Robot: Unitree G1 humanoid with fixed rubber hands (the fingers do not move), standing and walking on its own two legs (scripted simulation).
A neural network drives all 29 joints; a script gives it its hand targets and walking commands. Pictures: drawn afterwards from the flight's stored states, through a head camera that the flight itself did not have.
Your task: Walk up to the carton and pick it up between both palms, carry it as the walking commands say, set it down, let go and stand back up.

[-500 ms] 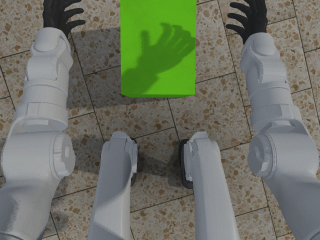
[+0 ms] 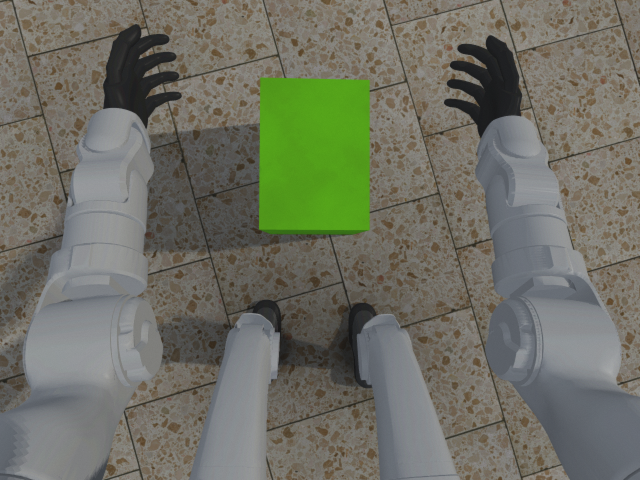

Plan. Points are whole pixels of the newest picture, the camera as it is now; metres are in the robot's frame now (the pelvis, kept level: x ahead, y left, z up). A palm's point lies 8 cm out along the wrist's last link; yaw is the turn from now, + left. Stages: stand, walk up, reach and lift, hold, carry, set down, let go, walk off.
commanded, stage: set down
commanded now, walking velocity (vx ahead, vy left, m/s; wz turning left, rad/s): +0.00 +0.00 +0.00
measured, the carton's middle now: (313, 167) +0.52 +0.01 -0.51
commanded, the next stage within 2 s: let go in 0.16 s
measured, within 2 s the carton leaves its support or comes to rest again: neither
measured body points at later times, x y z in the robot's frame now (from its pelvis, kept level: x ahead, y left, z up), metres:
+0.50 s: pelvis +0.04 +0.00 +0.07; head +0.29 +0.00 +0.44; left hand +0.42 +0.23 -0.05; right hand +0.42 -0.21 -0.05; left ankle +0.07 +0.12 -0.60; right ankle +0.07 -0.13 -0.60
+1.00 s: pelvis +0.08 +0.00 +0.14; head +0.14 +0.00 +0.58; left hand +0.27 +0.23 +0.05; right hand +0.27 -0.23 +0.05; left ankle +0.07 +0.12 -0.60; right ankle +0.07 -0.13 -0.60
